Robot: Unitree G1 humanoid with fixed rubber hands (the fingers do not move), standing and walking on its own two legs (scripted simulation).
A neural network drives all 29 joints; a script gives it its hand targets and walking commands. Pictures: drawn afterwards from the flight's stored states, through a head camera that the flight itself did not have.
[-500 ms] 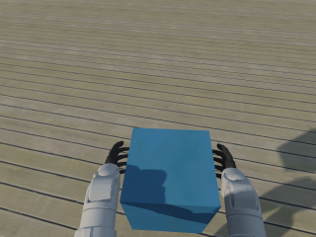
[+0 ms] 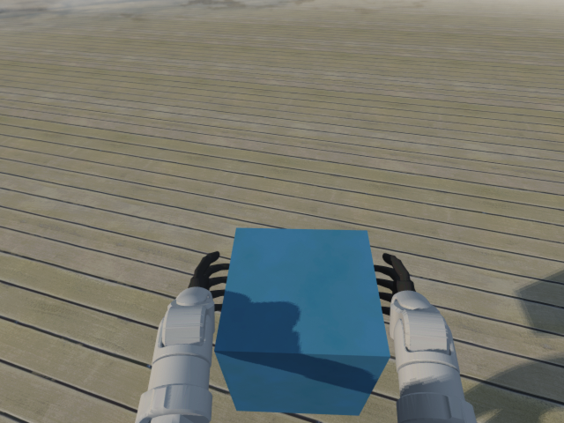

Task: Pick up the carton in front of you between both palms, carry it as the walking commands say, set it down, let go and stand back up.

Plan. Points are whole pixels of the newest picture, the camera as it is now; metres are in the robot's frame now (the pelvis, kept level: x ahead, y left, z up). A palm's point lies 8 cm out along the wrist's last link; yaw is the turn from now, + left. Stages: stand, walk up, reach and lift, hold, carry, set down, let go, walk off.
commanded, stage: hold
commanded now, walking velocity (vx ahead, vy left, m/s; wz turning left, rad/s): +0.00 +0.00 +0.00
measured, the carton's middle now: (299, 324) +0.30 +0.00 -0.03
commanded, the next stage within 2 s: set down in 0.02 s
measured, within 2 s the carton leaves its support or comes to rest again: neither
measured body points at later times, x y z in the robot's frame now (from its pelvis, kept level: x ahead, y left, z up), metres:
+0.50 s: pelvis +0.00 +0.01 -0.02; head +0.11 +0.00 +0.41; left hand +0.36 +0.14 -0.07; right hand +0.35 -0.16 -0.07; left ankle +0.02 +0.13 -0.74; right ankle +0.05 -0.11 -0.74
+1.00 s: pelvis -0.04 +0.01 -0.15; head +0.17 +0.00 +0.24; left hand +0.40 +0.14 -0.23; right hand +0.38 -0.17 -0.23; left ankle +0.02 +0.13 -0.74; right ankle +0.05 -0.11 -0.74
